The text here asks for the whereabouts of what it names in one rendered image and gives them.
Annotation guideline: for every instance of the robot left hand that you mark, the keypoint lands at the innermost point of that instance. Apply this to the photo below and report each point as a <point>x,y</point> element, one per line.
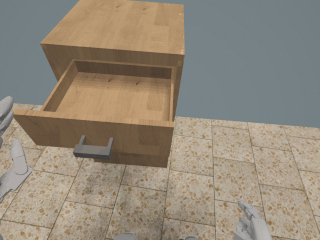
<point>14,176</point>

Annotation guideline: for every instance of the handle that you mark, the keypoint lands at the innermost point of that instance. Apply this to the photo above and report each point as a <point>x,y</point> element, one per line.
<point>92,151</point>

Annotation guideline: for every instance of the robot right hand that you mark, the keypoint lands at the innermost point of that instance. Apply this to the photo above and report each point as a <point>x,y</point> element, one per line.
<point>256,229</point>

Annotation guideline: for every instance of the cabinet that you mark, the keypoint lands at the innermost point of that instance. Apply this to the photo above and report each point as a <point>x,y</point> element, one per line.
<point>121,31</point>

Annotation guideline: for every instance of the drawer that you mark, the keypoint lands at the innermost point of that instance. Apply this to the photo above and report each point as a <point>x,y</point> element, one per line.
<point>131,103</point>

